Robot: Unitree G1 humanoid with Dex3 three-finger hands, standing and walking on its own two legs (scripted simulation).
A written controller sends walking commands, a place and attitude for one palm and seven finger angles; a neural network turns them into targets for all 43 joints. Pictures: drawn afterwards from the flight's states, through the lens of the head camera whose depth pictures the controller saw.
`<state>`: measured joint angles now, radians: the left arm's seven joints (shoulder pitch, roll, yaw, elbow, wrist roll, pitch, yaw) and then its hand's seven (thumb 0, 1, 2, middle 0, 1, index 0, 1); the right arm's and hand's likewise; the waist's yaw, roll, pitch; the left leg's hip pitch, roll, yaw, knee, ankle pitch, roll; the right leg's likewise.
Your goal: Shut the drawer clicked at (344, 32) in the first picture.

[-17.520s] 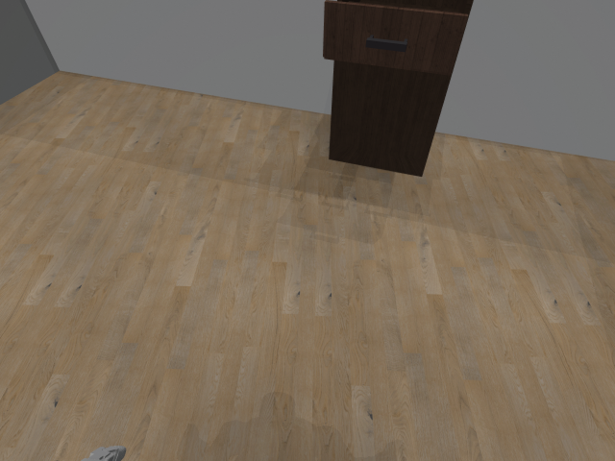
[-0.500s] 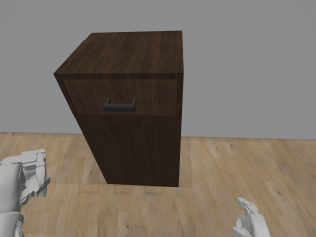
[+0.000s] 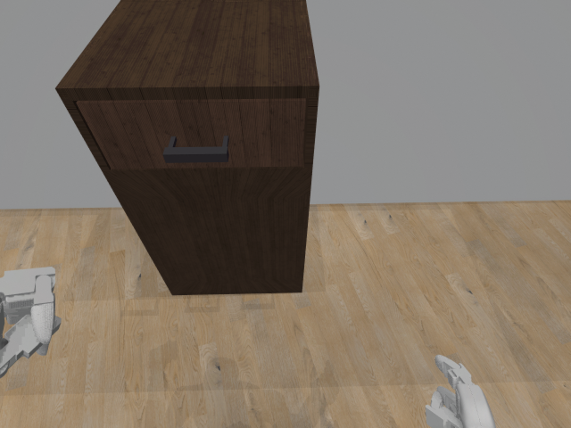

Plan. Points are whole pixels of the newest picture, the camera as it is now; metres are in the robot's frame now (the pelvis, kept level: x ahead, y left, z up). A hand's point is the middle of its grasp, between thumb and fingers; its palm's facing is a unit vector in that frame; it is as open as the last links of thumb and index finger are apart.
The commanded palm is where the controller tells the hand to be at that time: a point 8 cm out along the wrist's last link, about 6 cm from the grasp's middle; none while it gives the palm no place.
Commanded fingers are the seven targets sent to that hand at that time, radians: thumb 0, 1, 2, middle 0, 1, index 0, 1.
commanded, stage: step back with the hand held close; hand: left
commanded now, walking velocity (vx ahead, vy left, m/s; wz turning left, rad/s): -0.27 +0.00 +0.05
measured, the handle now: (198, 147) +0.64 +0.23 -0.01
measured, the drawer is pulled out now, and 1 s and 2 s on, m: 0.00 0.00 0.00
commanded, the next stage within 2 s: stop stepping back and stand still in 0.82 s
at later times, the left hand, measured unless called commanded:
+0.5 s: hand out of the picture +0.12 +0.26 +0.15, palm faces +0.37 -0.83 -0.42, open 3.2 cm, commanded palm +0.05 +0.30 +0.18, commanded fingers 0.00 0.90 0.90 -1.40 -1.60 -1.40 -1.60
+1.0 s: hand out of the picture +0.03 +0.26 +0.17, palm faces +0.23 -0.85 -0.48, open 3.2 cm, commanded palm -0.05 +0.31 +0.18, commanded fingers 0.00 0.90 0.90 -1.40 -1.60 -1.40 -1.60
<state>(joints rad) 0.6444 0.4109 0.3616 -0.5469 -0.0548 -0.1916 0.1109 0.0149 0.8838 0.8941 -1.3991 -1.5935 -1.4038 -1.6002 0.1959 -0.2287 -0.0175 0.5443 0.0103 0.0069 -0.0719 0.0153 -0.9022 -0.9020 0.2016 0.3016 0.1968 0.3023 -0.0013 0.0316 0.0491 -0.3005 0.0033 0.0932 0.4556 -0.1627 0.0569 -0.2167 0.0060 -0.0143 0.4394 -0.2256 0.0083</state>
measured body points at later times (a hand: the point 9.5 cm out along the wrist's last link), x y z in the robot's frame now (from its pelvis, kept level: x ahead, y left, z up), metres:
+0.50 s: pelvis -0.08 +0.02 -0.02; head -0.05 +0.04 +0.43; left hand +0.09 +0.30 +0.18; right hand +0.10 -0.22 -0.09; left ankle +0.05 +0.08 -0.74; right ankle +0.00 -0.12 -0.74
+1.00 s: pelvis -0.19 +0.03 -0.02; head -0.17 +0.06 +0.43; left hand +0.01 +0.30 +0.19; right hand -0.02 -0.21 -0.09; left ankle +0.04 +0.08 -0.73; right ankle -0.22 -0.09 -0.74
